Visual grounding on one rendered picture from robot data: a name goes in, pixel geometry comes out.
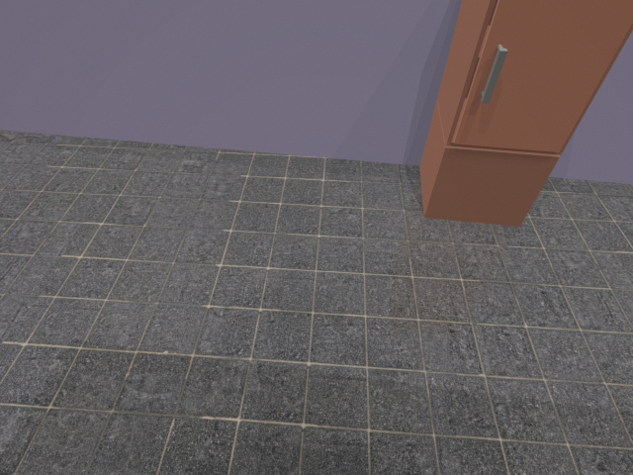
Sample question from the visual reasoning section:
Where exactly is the cupboard door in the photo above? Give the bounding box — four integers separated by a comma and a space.
453, 0, 633, 152

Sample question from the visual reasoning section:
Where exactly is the handle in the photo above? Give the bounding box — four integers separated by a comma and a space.
481, 45, 507, 104

